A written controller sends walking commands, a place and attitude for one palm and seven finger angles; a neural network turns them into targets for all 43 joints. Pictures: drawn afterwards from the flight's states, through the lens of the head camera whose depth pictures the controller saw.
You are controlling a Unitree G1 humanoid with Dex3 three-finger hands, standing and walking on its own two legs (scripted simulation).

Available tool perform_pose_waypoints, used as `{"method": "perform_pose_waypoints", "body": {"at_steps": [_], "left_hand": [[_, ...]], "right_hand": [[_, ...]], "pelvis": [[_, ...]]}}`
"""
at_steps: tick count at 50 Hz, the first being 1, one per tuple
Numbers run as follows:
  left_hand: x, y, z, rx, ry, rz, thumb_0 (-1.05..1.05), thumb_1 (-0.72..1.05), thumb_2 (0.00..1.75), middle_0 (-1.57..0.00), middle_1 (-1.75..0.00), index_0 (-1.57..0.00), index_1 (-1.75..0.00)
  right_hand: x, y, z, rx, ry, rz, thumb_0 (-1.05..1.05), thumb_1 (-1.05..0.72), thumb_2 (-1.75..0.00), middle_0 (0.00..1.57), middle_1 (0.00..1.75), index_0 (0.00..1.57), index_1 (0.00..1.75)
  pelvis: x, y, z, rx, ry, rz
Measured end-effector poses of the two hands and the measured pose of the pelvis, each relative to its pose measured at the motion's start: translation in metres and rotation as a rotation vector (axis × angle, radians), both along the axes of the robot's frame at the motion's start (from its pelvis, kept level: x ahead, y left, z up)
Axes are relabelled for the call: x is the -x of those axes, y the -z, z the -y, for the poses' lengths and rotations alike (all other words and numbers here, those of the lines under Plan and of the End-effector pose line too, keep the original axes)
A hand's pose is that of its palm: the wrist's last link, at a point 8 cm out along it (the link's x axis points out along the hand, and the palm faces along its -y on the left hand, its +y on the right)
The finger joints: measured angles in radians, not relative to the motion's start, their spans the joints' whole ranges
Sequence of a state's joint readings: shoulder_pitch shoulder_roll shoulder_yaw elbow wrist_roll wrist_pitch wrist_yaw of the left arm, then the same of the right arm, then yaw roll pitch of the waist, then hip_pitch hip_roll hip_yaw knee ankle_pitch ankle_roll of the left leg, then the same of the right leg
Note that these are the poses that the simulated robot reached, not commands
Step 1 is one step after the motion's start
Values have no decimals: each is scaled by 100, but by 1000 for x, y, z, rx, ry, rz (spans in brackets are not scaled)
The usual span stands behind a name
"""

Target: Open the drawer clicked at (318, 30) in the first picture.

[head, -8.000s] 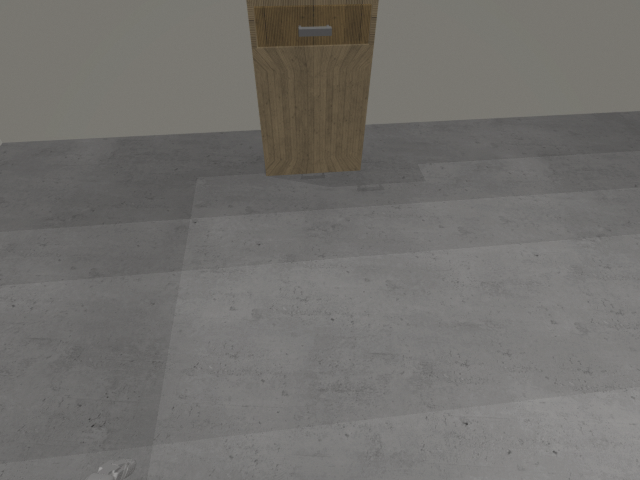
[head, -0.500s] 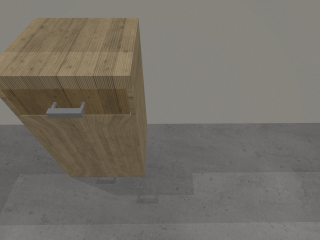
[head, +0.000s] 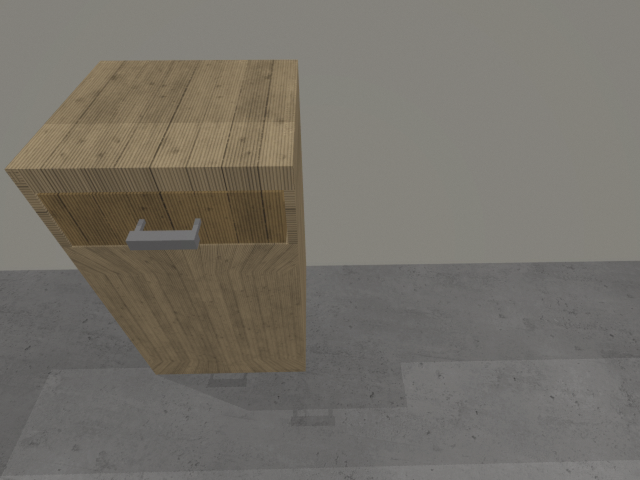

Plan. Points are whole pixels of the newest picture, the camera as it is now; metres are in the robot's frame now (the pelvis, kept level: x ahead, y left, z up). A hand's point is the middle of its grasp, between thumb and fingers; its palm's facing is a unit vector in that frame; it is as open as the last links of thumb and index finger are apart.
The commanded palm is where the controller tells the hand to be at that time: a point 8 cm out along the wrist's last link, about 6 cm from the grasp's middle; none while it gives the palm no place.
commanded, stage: shuffle to correct the standing spot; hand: left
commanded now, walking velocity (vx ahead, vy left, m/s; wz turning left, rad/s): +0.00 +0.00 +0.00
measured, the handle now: (166, 231) +0.55 +0.33 -0.06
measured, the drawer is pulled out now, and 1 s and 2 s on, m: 0.00 0.00 0.00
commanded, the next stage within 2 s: come to a stop and stand still in 0.42 s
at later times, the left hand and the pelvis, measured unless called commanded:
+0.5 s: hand out of the picture +0.00 +0.22 -0.19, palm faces +0.12 -0.97 -0.20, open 7.3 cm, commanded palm none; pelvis +0.02 +0.04 -0.01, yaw +3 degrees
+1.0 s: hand out of the picture +0.00 +0.26 -0.18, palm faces +0.08 -0.97 -0.25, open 7.4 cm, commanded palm none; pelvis +0.02 +0.08 -0.02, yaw +3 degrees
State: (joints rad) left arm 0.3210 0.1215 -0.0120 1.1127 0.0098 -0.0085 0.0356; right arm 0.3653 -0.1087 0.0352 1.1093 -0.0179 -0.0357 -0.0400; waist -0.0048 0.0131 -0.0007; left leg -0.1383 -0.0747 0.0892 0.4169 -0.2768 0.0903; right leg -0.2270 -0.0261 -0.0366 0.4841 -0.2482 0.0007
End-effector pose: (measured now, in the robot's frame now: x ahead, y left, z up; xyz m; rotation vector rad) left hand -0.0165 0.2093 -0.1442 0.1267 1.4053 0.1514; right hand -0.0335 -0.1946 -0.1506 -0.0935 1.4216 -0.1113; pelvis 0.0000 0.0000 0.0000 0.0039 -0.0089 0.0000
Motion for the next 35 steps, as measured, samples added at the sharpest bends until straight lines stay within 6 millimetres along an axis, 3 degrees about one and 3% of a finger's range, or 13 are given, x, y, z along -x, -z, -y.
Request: {"method": "perform_pose_waypoints", "body": {"at_steps": [11, 16, 21, 28, 32, 35], "left_hand": [[9, 12, 9, 48, -44, -42, 0, 91, 90, -20, -30, -20, -30], [8, 19, -7, 25, -90, -24, 0, 91, 90, -20, -30, -20, -30], [5, 26, -34, 6, -115, -35, 0, 91, 90, -20, -30, -20, -30], [-34, 10, -67, -32, -88, 12, 0, 91, 90, -20, -30, -20, -30], [-61, 2, -77, -47, -81, 74, 0, 91, 90, -20, -30, -20, -30], [-71, -8, -78, -53, -91, 106, 0, 91, 90, -20, -30, -20, -30]], "right_hand": [[-17, 0, 16, 59, -29, -25, 0, -91, -90, 20, 30, 20, 30], [-38, 2, 20, 88, -66, -21, 0, -91, -90, 20, 30, 20, 30], [-68, -4, 11, 117, -91, 40, 0, -91, -90, 19, 30, 20, 30], [-82, -11, -17, 101, -82, 89, 0, -91, -90, 19, 30, 20, 30], [-77, -12, -30, 84, -79, 63, 0, -92, -90, 20, 30, 20, 30], [-71, -15, -36, 68, -68, 22, 1, -92, -90, 20, 30, 20, 30]], "pelvis": [[-7, 6, -6, 4, -21, -2], [-11, 14, -12, 13, -53, -14], [-19, 16, -27, 4, -58, -14], [-26, 5, -45, 23, -50, -8], [-28, 1, -49, 19, -53, -11], [-29, -6, -50, 7, -48, -4]]}}
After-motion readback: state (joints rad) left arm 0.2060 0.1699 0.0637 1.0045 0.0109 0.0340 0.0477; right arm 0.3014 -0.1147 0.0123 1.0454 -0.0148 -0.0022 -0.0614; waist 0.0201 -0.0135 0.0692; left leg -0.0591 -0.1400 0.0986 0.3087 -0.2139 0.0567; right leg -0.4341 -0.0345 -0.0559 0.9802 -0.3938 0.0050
